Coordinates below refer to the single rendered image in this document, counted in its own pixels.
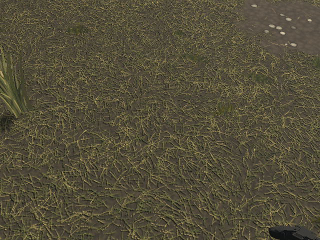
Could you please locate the robot right hand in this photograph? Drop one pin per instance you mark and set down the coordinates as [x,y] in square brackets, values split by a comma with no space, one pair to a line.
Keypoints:
[291,233]

